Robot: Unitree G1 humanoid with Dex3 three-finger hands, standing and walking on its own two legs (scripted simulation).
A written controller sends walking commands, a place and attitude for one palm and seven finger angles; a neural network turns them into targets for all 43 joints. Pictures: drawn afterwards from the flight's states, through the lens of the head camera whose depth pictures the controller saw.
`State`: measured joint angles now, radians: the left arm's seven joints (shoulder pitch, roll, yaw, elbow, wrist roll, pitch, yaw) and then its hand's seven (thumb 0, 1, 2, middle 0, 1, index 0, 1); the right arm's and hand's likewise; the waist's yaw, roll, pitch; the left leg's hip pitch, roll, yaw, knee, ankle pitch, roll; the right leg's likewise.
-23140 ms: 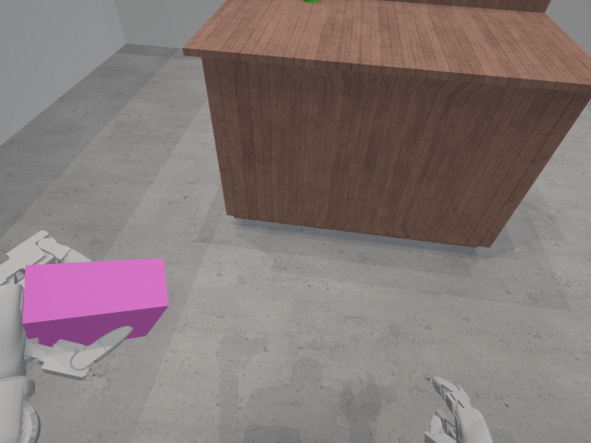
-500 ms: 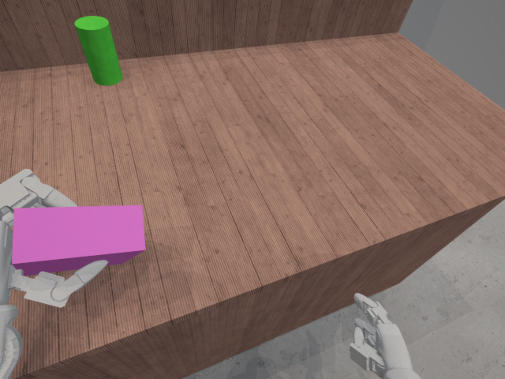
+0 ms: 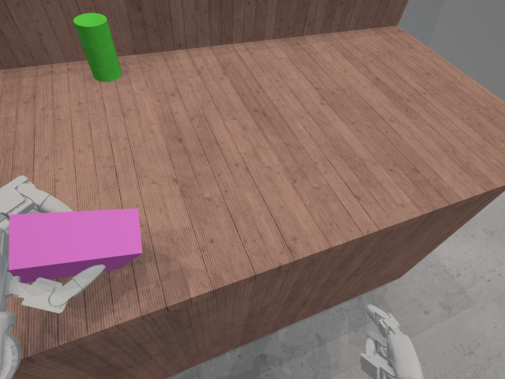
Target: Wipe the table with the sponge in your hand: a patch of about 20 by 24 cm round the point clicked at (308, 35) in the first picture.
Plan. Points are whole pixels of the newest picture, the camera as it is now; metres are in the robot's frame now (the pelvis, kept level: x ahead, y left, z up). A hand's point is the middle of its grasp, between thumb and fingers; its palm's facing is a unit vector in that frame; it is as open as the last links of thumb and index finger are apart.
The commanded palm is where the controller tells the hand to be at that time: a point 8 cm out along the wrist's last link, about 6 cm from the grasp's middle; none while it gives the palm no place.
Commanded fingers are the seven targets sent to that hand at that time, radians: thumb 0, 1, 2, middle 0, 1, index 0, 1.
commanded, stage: shuffle to correct the standing spot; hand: left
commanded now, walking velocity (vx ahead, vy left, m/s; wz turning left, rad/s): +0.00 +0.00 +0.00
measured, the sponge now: (93, 245) +0.23 +0.22 +0.14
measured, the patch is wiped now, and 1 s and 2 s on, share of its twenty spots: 0.00 0.00 0.00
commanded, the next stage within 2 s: come to a stop and stand still in 1.42 s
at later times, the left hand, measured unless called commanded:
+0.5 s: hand (104, 247) +0.22 +0.20 +0.16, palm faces +0.36 -0.86 -0.35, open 9.3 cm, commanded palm +0.16 +0.23 +0.18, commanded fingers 0.00 0.10 1.30 -1.20 -1.60 -1.20 -1.60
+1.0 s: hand (152, 239) +0.24 +0.15 +0.16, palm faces +0.31 -0.85 -0.42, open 9.3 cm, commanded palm +0.17 +0.19 +0.18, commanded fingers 0.00 0.10 1.30 -1.20 -1.60 -1.20 -1.60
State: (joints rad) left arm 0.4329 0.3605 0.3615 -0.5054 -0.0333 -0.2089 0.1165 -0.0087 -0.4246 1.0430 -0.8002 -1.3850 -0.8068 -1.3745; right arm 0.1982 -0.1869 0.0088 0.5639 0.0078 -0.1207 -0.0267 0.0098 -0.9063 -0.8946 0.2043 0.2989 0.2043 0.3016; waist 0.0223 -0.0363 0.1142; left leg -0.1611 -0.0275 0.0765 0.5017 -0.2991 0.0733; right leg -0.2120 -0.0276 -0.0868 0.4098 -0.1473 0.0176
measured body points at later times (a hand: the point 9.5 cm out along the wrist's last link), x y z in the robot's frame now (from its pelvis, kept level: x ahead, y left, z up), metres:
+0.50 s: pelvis -0.01 -0.05 +0.00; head +0.03 -0.02 +0.45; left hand +0.20 +0.24 +0.18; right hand +0.17 -0.26 -0.07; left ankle -0.01 +0.06 -0.74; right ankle +0.05 -0.14 -0.74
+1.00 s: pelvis +0.01 -0.09 +0.00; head +0.06 -0.07 +0.44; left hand +0.21 +0.19 +0.18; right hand +0.17 -0.34 -0.08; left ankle -0.01 +0.06 -0.74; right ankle +0.05 -0.14 -0.74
